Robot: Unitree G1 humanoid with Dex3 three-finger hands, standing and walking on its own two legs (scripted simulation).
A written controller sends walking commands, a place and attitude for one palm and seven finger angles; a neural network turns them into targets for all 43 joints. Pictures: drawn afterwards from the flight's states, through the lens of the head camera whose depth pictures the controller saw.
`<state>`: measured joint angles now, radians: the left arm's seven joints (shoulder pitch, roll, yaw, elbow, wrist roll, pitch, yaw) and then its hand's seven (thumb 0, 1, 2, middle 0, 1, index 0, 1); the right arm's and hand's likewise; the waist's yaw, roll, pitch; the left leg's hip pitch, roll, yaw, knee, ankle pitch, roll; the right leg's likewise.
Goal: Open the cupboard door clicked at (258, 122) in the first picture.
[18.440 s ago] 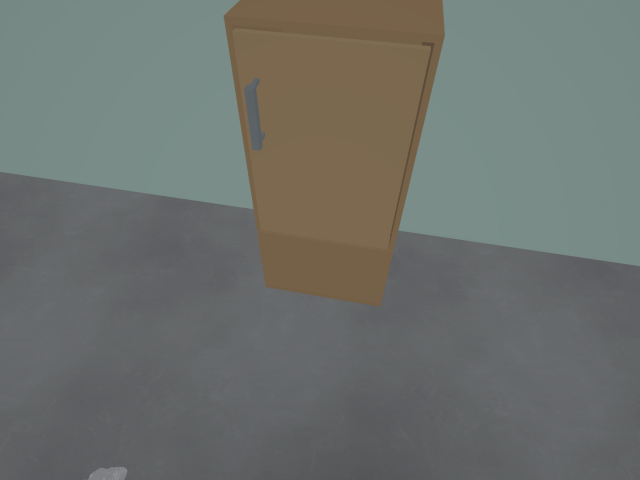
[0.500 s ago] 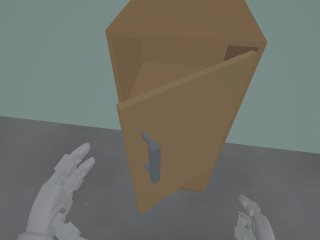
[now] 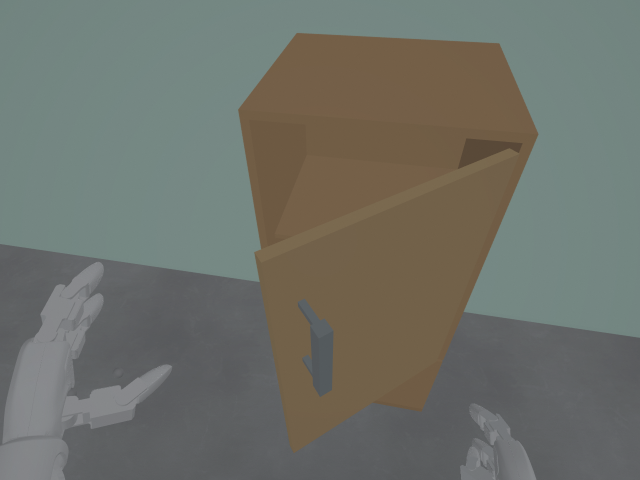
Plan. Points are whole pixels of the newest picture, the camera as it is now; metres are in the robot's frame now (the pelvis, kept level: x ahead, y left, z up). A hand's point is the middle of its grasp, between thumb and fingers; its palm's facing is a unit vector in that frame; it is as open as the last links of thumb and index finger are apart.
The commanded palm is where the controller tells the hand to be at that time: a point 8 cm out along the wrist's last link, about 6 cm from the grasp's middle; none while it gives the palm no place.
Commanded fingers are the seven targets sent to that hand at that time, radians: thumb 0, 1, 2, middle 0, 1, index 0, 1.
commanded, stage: draw the hand back to the body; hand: left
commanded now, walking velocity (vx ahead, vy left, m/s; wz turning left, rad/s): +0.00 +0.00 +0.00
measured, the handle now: (314, 349) +0.29 +0.05 +0.01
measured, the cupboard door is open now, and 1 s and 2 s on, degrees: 42 42 42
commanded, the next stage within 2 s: step back with the hand held close in 0.64 s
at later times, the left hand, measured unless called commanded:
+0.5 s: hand (97, 335) +0.20 +0.24 +0.16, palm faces +0.43 -0.82 -0.37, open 7.6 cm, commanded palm +0.15 +0.28 +0.19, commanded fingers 0.00 0.90 0.90 -0.20 -0.30 -0.20 -0.30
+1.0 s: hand (91, 337) +0.20 +0.24 +0.16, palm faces +0.37 -0.81 -0.46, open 7.4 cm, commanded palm +0.14 +0.28 +0.19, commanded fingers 0.00 0.90 0.90 -0.20 -0.30 -0.20 -0.30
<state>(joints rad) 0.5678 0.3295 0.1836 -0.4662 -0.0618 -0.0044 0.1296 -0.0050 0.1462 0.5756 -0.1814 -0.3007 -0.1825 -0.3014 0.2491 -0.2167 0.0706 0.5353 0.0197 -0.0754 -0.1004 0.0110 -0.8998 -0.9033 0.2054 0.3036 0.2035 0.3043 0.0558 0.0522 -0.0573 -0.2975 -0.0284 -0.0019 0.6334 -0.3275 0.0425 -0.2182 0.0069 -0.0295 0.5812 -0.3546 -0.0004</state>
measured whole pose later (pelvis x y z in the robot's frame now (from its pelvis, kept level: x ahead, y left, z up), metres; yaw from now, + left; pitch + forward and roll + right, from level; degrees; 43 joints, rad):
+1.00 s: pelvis -0.01 -0.01 +0.02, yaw -2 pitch -1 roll -1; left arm 0.53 0.38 0.37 -0.42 -0.06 -0.11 0.11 0.01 0.89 0.90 -0.21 -0.30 -0.21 -0.30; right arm 0.16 -0.24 0.00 0.58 0.01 0.01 -0.08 0.01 -0.90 -0.90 0.21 0.30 0.20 0.30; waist 0.02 0.05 0.01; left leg -0.21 0.00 0.02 0.45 -0.22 0.02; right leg -0.14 0.03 -0.01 0.39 -0.23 -0.02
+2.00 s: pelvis -0.18 +0.03 +0.01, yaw +0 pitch +2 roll -6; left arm 0.54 0.43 0.46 -0.59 -0.05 -0.20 0.17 0.01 0.89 0.90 -0.21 -0.30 -0.21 -0.30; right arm 0.16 -0.16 -0.01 0.64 -0.02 -0.11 -0.04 0.01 -0.90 -0.90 0.21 0.30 0.20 0.30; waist 0.02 -0.01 0.01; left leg -0.46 0.04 0.02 0.47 -0.05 0.08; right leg -0.37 0.10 0.03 1.02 -0.49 0.02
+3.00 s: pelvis -0.32 +0.05 +0.01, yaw -3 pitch -1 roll +1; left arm 0.51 0.42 0.43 -0.48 -0.02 -0.20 0.17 0.01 0.89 0.90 -0.21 -0.30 -0.21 -0.30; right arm 0.26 -0.17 -0.01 0.66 -0.02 -0.14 -0.07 0.01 -0.90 -0.90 0.20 0.30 0.20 0.30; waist -0.02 -0.05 -0.01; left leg -0.21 0.03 0.04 0.52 -0.29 -0.03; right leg -0.39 0.00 -0.05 0.81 -0.40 0.00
